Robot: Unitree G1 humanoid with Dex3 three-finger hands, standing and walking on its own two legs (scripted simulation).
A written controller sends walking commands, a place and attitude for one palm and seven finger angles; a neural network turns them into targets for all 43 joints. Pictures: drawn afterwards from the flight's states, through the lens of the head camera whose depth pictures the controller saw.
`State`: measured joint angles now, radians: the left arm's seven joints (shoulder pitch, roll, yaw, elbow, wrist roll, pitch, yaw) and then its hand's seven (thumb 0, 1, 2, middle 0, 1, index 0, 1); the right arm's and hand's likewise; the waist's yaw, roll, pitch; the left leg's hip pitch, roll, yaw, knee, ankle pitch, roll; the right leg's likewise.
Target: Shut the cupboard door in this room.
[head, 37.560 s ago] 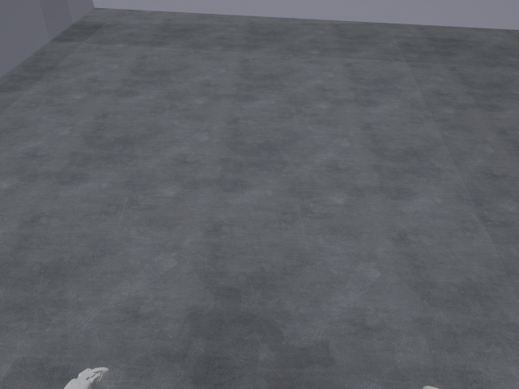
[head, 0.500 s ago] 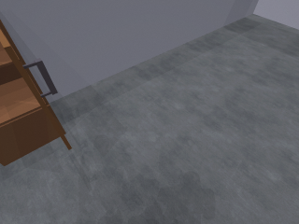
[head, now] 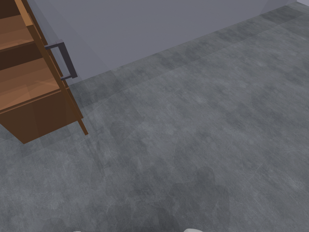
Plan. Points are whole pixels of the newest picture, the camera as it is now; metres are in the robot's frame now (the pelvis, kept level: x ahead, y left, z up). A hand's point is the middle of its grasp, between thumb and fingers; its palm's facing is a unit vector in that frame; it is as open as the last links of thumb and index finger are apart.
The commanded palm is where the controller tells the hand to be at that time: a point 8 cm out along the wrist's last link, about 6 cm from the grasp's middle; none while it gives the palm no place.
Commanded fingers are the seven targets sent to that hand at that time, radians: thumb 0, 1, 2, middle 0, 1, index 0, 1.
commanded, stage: turn or walk to find it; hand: left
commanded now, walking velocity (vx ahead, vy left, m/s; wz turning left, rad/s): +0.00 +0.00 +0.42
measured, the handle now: (61, 62) +0.66 +0.37 +0.02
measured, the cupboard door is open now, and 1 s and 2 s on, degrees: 90 90 90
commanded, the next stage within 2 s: stand and wait in 0.06 s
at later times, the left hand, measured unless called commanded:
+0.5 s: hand out of the picture -0.04 +0.15 -0.17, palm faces +0.24 -0.94 -0.25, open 7.3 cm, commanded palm none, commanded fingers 0.00 0.90 0.90 -0.20 -0.30 -0.20 -0.30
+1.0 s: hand out of the picture -0.01 +0.16 -0.17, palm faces +0.26 -0.94 -0.23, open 7.3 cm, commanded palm none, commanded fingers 0.00 0.90 0.90 -0.20 -0.30 -0.20 -0.30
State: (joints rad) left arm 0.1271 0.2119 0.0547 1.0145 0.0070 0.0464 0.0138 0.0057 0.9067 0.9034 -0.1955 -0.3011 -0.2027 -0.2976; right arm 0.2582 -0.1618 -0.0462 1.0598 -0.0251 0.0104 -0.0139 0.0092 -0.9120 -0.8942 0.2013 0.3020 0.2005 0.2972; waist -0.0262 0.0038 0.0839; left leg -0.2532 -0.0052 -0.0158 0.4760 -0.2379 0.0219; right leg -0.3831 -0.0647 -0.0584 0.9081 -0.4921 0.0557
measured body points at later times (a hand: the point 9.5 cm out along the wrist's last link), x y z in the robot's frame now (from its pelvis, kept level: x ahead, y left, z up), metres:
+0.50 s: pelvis -0.01 -0.04 +0.00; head +0.04 -0.04 +0.44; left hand -0.05 +0.20 -0.15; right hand +0.12 -0.27 -0.16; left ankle -0.07 +0.09 -0.71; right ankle -0.01 -0.14 -0.74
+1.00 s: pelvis -0.01 -0.03 -0.01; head +0.01 -0.04 +0.44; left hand -0.03 +0.21 -0.15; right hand +0.10 -0.24 -0.17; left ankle -0.06 +0.08 -0.74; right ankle +0.01 -0.15 -0.74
